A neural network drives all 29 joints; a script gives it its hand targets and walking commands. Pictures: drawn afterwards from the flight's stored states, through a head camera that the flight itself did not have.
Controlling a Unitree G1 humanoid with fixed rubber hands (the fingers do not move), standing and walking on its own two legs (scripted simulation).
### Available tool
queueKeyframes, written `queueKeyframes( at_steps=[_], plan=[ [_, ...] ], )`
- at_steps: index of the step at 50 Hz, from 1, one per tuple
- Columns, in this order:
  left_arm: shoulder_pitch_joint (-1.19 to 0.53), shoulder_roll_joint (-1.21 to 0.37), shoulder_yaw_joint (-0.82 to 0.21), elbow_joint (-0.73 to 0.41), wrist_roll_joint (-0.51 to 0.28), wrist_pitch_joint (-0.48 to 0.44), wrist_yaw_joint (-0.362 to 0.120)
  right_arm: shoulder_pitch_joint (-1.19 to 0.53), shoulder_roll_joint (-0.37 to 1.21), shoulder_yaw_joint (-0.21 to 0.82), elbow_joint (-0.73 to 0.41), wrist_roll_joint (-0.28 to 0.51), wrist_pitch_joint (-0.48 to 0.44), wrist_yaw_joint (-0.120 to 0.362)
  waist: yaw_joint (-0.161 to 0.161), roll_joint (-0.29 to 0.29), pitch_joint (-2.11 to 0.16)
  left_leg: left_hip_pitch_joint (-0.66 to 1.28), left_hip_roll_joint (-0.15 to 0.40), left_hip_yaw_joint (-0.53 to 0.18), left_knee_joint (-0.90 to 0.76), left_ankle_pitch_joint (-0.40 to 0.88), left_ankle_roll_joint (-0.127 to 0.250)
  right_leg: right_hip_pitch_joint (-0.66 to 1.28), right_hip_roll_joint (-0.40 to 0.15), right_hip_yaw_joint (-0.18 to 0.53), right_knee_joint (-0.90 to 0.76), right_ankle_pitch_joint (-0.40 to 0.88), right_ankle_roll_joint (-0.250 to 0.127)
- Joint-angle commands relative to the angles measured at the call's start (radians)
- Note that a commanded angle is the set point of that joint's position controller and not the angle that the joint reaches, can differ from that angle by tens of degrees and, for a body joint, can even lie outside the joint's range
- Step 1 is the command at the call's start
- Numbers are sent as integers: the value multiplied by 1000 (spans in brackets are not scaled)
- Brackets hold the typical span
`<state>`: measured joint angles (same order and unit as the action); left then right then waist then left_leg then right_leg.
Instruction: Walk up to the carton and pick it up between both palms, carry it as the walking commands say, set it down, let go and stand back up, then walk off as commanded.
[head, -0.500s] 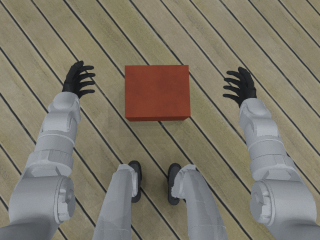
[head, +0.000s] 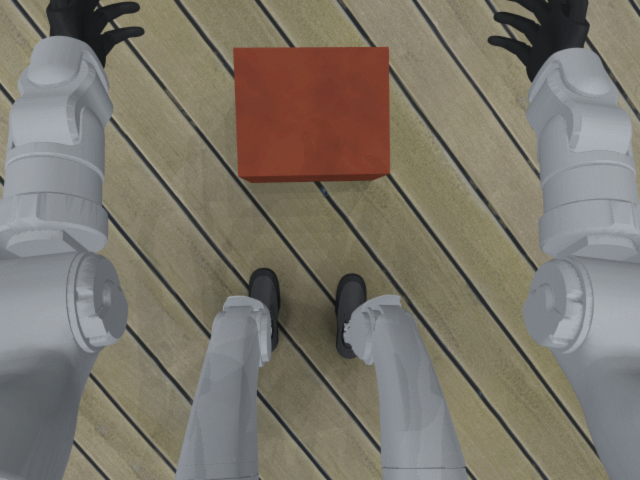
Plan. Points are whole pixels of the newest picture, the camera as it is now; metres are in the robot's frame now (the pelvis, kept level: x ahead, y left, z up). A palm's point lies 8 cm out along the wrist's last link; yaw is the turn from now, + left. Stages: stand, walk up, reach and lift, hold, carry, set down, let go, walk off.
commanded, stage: reach and lift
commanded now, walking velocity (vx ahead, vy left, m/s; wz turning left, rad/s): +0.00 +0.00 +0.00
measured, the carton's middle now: (312, 122) +0.56 -0.01 -0.55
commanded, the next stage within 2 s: none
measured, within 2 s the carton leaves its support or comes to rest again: neither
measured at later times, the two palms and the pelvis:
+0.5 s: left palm (161, 96) +0.54 +0.21 -0.28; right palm (476, 111) +0.52 -0.24 -0.28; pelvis -0.03 +0.00 -0.12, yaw -1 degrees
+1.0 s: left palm (191, 125) +0.52 +0.20 -0.40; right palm (440, 138) +0.50 -0.23 -0.40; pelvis -0.05 +0.00 -0.24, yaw -1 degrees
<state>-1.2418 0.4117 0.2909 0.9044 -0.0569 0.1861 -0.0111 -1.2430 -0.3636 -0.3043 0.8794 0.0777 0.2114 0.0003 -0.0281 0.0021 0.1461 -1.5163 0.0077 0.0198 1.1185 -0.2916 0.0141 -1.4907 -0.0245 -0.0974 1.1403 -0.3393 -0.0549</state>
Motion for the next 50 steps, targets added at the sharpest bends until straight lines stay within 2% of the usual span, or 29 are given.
queueKeyframes(
  at_steps=[1, 7, 10, 11, 12, 13, 14, 15, 18, 21, 22, 23, 25, 26, 27, 30, 31, 32, 35, 36, 37, 38, 39, 41, 42, 43, 48, 49, 50],
  plan=[
    [-317, 192, 70, -4, 19, -10, -20, -258, -266, -116, 55, -32, -28, 33, 17, 84, -1115, 374, -38, -21, 37, 216, -22, 292, 85, 123, 11, 280, 53],
    [-467, 240, 52, -137, 6, -17, -10, -407, -321, -95, -66, -36, -36, 30, 18, 91, -1242, 340, -37, -20, 181, 194, -24, 247, 82, 125, 145, 254, 52],
    [-459, 260, 68, -69, 4, -3, 2, -431, -332, -67, -55, 3, -31, 21, 49, 91, -1225, 294, -35, 3, 256, 153, -18, 162, 81, 121, 206, 183, 61],
    [-475, 283, 63, -79, 7, -1, 13, -438, -372, -94, -63, -17, -29, 19, 20, 89, -1249, 332, -29, -13, 290, 211, -17, 102, 90, 102, 242, 213, 59],
    [-484, 278, 71, -114, -3, -4, 17, -461, -369, -72, -108, 0, -34, 9, 49, 91, -1325, 330, -35, -11, 311, 237, -14, 167, 88, 119, 261, 252, 55],
    [-471, 269, 57, -86, -28, 5, 23, -466, -404, -76, -122, -3, -37, 3, 10, 76, -1383, 359, -35, -16, 322, 233, -17, 175, 88, 102, 279, 247, 57],
    [-450, 308, 87, -85, -10, -6, 26, -419, -332, -28, -73, 17, -27, 1, 70, 53, -1371, 310, -42, -1, 347, 282, -7, 173, 90, 121, 295, 296, 67],
    [-441, 248, 40, -63, -36, 3, 27, -439, -366, -57, -78, 6, -33, 5, 24, 89, -1354, 298, -35, -19, 362, 267, -15, 122, 93, 102, 329, 281, 62],
    [-491, 345, 94, -203, -23, 3, 44, -485, -386, -6, -215, 45, -17, -17, 72, 49, -1622, 371, -54, 14, 423, 267, -6, 273, 95, 113, 381, 298, 63],
    [-478, 325, 37, -61, -71, 7, 44, -479, -371, 19, -105, 63, -7, -35, 62, 57, -1463, 199, -43, 15, 505, 167, -4, 169, 88, 112, 467, 233, 58],
    [-468, 338, 52, -118, -72, 6, 48, -484, -340, 51, -164, 96, -5, -36, 99, 36, -1568, 252, -50, 13, 504, 221, 3, 245, 86, 116, 479, 281, 62],
    [-508, 371, 48, -224, -98, 3, 47, -487, -371, 46, -231, 89, -1, -50, 59, 17, -1700, 264, -57, 18, 541, 232, 2, 353, 88, 126, 501, 344, 58],
    [-539, 417, 42, -234, -117, -3, 56, -529, -366, 84, -244, 113, 4, -67, 89, -42, -1734, 168, -55, 27, 600, 222, 9, 434, 86, 141, 584, 417, 62],
    [-573, 418, 10, -324, -142, -10, 64, -532, -406, 59, -328, 115, -5, -83, 50, 17, -1836, 232, -63, 25, 628, 241, 3, 453, 96, 150, 594, 439, 49],
    [-598, 375, -47, -219, -175, -3, 61, -556, -411, 73, -223, 109, -1, -79, 32, 34, -1708, 164, -52, 24, 655, 191, -3, 333, 88, 125, 630, 366, 42],
    [-657, 393, -80, -209, -241, 13, 64, -603, -437, 101, -260, 150, 22, -96, 15, 18, -1743, 208, -41, 20, 704, 175, 4, 337, 71, 127, 668, 316, 27],
    [-663, 429, -61, -346, -214, 16, 74, -624, -452, 98, -417, 173, 25, -106, 49, 44, -1887, 282, -42, 30, 718, 243, 7, 436, 82, 131, 690, 413, 32],
    [-658, 410, -78, -181, -232, 23, 71, -628, -449, 116, -308, 181, 29, -106, 42, 27, -1716, 197, -30, 30, 743, 178, 15, 328, 79, 137, 695, 335, 32],
    [-671, 374, -91, -82, -190, 19, 70, -639, -413, 104, -184, 162, 28, -84, 57, 83, -1402, 77, -21, 36, 739, 31, 5, 101, 63, 126, 708, 112, 31],
    [-660, 374, -82, -32, -187, 19, 68, -644, -430, 92, -182, 141, 26, -85, 36, 23, -1292, 16, -23, 24, 752, -9, 9, 53, 61, 123, 715, 67, 35],
    [-626, 357, -69, 153, -145, 28, 56, -623, -385, 105, 4, 137, 35, -69, 69, 64, -1012, -110, -4, 26, 746, -111, -6, -87, 47, 130, 725, -55, 35],
    [-657, 348, -57, 1, -148, 14, 61, -618, -378, 102, -86, 111, 24, -68, 44, 16, -1179, -38, -17, 26, 748, -69, -3, 34, 52, 119, 724, 2, 39],
    [-616, 322, -59, 175, -139, 31, 51, -591, -344, 138, 55, 126, 37, -60, 64, 29, -984, -157, -11, 38, 759, -175, -5, -37, 47, 136, 716, -97, 34],
    [-624, 325, -49, 132, -103, 24, 39, -586, -323, 152, 63, 107, 35, -37, 98, 15, -954, -134, -4, 20, 777, -140, -8, -38, 49, 143, 740, -82, 39],
    [-598, 287, -72, 311, -99, 32, 25, -552, -309, 153, 238, 96, 42, -27, 50, 7, -752, -241, 2, 11, 782, -233, -10, -152, 45, 127, 753, -168, 35],
    [-572, 296, -27, 251, -64, 17, 23, -551, -314, 159, 181, 84, 32, -23, 99, 2, -759, -233, 2, 27, 801, -199, -11, -135, 43, 149, 750, -164, 36],
    [-617, 315, -47, 238, -60, -55, 32, -591, -315, 117, 134, 59, -42, -54, 70, -14, -754, -283, 8, 2, 876, -99, -13, -79, 40, 152, 839, 20, 37],
    [-637, 335, -43, 95, -92, -75, 43, -634, -332, 126, 11, 80, -63, -59, 77, -10, -937, -219, 5, 10, 902, 3, -20, 63, 41, 171, 859, 161, 34],
    [-615, 307, -83, 210, -109, -80, 38, -607, -304, 136, 115, 88, -60, -56, 61, -4, -822, -264, 14, 1, 902, -45, -10, -31, 40, 161, 862, 108, 34]
  ],
)
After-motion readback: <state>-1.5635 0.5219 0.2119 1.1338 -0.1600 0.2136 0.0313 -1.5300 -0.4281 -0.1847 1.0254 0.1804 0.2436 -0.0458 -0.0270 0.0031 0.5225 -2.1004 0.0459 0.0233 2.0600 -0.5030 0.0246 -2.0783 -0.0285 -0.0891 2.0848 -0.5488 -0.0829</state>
